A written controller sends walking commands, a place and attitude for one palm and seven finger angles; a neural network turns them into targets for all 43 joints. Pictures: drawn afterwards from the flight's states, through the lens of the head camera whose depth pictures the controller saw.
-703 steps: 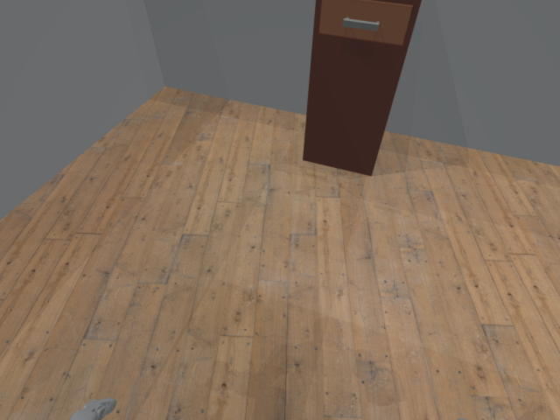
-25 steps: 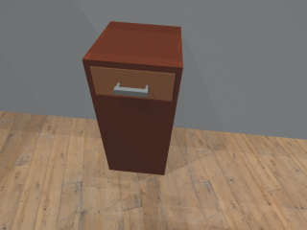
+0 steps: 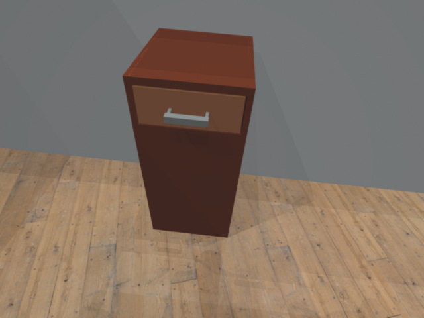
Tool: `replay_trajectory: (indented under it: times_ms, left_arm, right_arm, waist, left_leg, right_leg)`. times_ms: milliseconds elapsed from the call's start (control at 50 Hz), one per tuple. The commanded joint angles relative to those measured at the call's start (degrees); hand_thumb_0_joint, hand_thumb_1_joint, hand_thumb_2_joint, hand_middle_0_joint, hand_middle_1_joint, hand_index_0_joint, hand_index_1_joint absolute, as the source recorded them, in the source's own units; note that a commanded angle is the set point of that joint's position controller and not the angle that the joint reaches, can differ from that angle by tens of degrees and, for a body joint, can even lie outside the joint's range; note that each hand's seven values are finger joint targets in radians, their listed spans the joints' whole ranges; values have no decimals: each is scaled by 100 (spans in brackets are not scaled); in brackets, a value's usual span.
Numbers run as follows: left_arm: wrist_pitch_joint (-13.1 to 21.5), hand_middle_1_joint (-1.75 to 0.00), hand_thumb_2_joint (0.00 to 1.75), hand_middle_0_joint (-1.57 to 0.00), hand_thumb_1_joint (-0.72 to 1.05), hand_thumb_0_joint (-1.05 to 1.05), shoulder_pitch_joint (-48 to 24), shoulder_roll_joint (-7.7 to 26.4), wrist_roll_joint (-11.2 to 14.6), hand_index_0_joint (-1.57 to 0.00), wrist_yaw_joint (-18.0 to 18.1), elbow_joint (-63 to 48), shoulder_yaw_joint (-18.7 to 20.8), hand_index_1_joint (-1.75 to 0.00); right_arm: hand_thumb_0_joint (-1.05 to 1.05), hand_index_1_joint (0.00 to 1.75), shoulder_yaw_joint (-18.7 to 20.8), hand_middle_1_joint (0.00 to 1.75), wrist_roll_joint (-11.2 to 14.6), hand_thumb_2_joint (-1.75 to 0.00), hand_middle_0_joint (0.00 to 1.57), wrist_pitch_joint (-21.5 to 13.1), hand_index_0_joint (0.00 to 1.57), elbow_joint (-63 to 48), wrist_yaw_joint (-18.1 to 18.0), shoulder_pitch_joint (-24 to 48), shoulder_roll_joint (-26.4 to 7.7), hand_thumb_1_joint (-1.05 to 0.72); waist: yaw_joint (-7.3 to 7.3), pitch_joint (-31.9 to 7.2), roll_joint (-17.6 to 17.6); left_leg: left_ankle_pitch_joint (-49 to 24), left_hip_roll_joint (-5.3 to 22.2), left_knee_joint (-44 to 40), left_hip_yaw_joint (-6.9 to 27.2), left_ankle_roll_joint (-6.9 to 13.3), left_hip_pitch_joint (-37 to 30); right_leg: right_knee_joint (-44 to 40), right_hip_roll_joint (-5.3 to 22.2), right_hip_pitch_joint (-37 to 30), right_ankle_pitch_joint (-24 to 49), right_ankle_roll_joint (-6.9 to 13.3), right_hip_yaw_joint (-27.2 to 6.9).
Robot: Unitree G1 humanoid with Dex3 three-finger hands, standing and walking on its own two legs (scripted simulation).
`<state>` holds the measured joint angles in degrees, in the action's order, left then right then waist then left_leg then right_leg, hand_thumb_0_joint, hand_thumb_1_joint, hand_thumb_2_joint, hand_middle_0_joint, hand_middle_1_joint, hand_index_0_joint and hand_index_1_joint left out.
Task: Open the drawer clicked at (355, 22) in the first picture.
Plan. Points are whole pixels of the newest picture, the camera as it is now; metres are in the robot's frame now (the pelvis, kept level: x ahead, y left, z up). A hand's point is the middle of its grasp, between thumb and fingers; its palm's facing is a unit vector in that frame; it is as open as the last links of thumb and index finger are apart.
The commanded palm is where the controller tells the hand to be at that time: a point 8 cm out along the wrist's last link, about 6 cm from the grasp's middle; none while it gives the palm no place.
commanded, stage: come to a stop and stand still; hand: left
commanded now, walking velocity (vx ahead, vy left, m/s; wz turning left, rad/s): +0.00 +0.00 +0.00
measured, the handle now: (187, 116) +0.69 +0.12 +0.01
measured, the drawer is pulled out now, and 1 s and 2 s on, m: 0.00 0.00 0.00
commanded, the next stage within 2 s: look again from close up in 0.36 s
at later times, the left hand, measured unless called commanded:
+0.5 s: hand out of the picture -0.04 +0.16 -0.17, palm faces +0.05 -0.99 -0.15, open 7.4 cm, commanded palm none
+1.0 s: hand out of the picture +0.01 +0.16 -0.17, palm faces +0.04 -0.99 -0.16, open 7.4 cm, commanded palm none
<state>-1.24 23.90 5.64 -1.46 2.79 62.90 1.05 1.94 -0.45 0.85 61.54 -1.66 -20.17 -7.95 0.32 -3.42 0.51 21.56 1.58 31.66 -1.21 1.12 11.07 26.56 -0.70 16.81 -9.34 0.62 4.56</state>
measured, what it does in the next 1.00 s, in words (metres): stands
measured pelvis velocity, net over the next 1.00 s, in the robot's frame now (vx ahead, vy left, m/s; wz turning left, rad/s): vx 0.02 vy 0.01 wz -0.02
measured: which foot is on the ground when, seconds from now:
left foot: down 0.00-1.00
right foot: down 0.00-1.00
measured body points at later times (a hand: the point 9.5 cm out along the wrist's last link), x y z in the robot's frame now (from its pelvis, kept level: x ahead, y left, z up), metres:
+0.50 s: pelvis +0.00 +0.02 +0.01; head +0.00 +0.02 +0.46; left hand -0.04 +0.22 -0.16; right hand -0.04 -0.18 -0.15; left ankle -0.03 +0.10 -0.73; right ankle +0.05 -0.12 -0.73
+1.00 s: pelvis +0.02 +0.01 +0.01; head +0.02 +0.01 +0.46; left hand +0.01 +0.21 -0.16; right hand +0.00 -0.20 -0.15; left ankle -0.03 +0.10 -0.73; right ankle +0.05 -0.12 -0.73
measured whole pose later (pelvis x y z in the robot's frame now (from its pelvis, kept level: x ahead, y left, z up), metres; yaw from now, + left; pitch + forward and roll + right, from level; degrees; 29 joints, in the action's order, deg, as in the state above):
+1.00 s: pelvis +0.02 +0.01 +0.01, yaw -1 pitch -2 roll -1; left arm 0.5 18.6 6.4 -0.7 2.6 64.4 -0.2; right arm -0.5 -0.5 -1.0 64.4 -2.8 -19.0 -6.2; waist 0.4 1.0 0.0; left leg 18.5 -0.8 24.5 -2.9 2.0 4.3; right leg 24.8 1.2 12.5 -10.5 -0.5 2.6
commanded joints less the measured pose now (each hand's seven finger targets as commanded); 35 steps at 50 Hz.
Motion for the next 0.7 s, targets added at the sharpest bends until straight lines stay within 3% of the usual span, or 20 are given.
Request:
replay_trajectory:
  times_ms: [0,20,40,120,200,300,500,680]
  left_arm:
    - [140,-30,90,-20,90,0,483,340,68,-20,-44,-122,82,-30]
    - [149,-30,90,-20,90,0,410,340,74,-20,-52,-94,75,-30]
    - [115,-30,90,-20,90,0,198,411,35,-20,-45,-63,59,-30]
    - [81,-30,90,-20,90,0,48,434,12,-20,-74,-62,37,-30]
    - [75,-30,90,-20,90,0,133,389,8,-20,-85,-20,13,-30]
    - [125,-30,90,-20,90,0,208,355,28,-20,-59,-2,2,-30]
    - [212,-30,90,-20,90,0,227,343,52,-20,-20,99,-37,-30]
    - [220,-30,90,-20,90,0,197,333,44,-20,-15,150,-48,-30]
  right_arm:
    - [0,30,-49,30,-67,-90,20,-172,20,8,-91,-429,-404,-90]
    - [0,30,-34,30,-77,-90,20,-210,20,23,-134,-413,-436,-90]
    - [0,30,-63,30,-52,-90,20,-242,20,83,-110,-330,-376,-90]
    - [0,30,-68,30,-43,-90,20,-208,20,85,-95,-340,-422,-90]
    - [0,30,-64,30,-42,-90,20,-175,20,139,-89,-441,-408,-90]
    - [0,30,-70,30,-27,-90,20,-159,20,178,-79,-595,-327,-90]
    - [0,30,-114,30,-1,-90,20,-197,20,213,-105,-607,-255,-90]
    - [0,30,-133,30,2,-90,20,-209,20,191,-124,-441,-281,-90]
  waist:
    - [211,842,552]
    - [210,740,408]
    - [175,678,740]
    - [198,1071,298]
    - [174,1360,205]
    - [103,1209,-81]
    - [-42,761,-114]
    - [-34,816,-36]
  left_leg:
    - [-225,810,-1642,877,303,776]
    - [-551,735,-1605,848,305,861]
    - [-780,693,-1712,837,244,815]
    - [398,692,-2081,930,208,1328]
    - [677,645,-2137,912,227,1441]
    - [227,518,-1861,742,211,1154]
    - [-1067,407,-1381,370,134,335]
    - [-1338,418,-1304,311,108,215]
  right_leg:
    - [-566,433,-460,-154,34,-689]
    - [-357,464,-788,333,12,-558]
    - [-258,519,-892,362,0,-463]
    - [-231,481,-987,120,-53,-425]
    - [-228,497,-877,101,-71,-414]
    - [-374,572,-848,222,-52,-512]
    - [-416,691,-749,758,31,-628]
    - [-422,699,-723,893,42,-650]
